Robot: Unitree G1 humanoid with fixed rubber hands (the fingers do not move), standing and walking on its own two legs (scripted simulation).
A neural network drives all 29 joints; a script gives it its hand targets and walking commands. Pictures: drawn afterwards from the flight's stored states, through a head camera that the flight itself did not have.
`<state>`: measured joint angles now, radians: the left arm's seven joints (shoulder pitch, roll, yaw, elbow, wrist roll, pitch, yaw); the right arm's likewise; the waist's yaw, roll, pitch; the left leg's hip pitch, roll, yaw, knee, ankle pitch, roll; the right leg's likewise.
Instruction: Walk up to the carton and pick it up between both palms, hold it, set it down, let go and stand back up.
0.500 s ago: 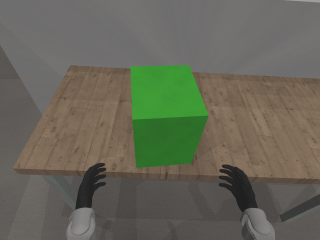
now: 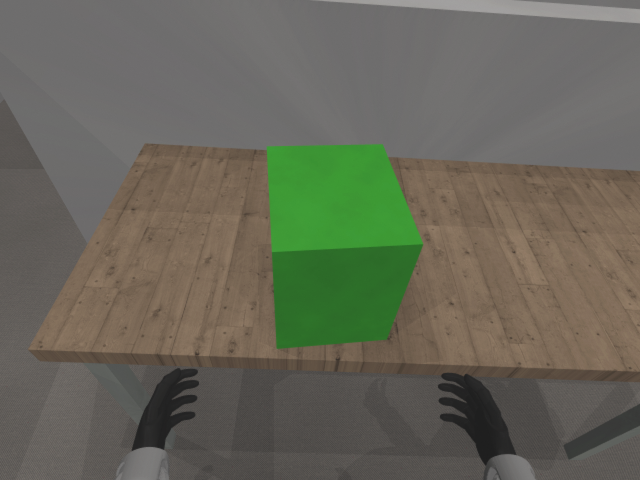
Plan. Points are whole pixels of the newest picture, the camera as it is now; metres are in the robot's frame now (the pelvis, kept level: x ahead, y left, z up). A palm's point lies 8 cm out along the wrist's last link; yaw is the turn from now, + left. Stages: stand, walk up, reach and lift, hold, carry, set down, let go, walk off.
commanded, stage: set down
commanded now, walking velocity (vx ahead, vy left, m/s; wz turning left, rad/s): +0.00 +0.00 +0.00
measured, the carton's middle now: (329, 247) +0.45 +0.00 +0.01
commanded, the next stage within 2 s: let go in 0.60 s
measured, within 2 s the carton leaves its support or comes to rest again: neither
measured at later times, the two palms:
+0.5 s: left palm (132, 470) +0.14 +0.24 -0.07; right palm (489, 469) +0.16 -0.21 -0.07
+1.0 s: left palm (137, 466) +0.15 +0.23 -0.08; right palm (498, 476) +0.15 -0.22 -0.08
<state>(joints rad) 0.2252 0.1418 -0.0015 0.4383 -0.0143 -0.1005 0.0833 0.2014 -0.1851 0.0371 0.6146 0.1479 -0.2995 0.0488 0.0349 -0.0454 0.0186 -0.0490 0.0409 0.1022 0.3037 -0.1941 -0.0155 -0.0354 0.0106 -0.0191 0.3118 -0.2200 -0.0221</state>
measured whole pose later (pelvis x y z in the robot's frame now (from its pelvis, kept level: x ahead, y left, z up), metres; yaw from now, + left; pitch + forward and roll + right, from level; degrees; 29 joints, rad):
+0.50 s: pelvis +0.00 +0.01 +0.00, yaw +0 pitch -3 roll +0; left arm 0.25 0.20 0.00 0.46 0.00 0.05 0.03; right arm 0.22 -0.17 -0.01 0.66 0.05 -0.21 0.04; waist 0.03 -0.03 0.04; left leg -0.07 0.04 0.09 0.33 -0.20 -0.01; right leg -0.04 0.01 -0.03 0.30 -0.21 -0.02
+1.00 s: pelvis -0.01 +0.00 +0.00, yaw +1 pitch -3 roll +0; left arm 0.17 0.22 0.00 0.53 -0.01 0.12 0.00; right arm 0.17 -0.19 -0.03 0.72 -0.01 -0.19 0.02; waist 0.01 -0.02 0.06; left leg -0.11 0.04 0.08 0.37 -0.21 -0.02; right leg -0.08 0.01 -0.03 0.36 -0.23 -0.02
